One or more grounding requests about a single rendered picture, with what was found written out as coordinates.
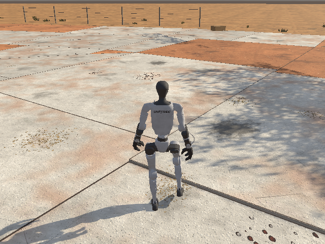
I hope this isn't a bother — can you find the robot left hand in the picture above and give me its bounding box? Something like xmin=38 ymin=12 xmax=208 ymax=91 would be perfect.
xmin=133 ymin=141 xmax=144 ymax=151

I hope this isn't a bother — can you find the robot right hand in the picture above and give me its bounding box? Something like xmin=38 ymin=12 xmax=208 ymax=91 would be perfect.
xmin=181 ymin=147 xmax=193 ymax=161

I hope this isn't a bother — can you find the humanoid robot head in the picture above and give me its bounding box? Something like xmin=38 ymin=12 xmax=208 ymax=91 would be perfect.
xmin=154 ymin=81 xmax=171 ymax=105

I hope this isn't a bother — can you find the robot left forearm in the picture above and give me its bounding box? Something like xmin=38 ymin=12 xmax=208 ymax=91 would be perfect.
xmin=134 ymin=123 xmax=144 ymax=142

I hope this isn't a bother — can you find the robot right upper arm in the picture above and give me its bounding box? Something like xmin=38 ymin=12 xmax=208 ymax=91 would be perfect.
xmin=173 ymin=103 xmax=186 ymax=132

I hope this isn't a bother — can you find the robot left upper arm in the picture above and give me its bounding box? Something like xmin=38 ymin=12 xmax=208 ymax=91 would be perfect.
xmin=138 ymin=103 xmax=152 ymax=130

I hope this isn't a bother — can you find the robot left foot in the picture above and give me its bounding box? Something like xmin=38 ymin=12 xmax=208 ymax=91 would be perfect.
xmin=151 ymin=198 xmax=158 ymax=211

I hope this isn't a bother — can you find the robot right forearm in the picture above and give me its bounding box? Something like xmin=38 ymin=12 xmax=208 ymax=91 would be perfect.
xmin=181 ymin=124 xmax=192 ymax=148

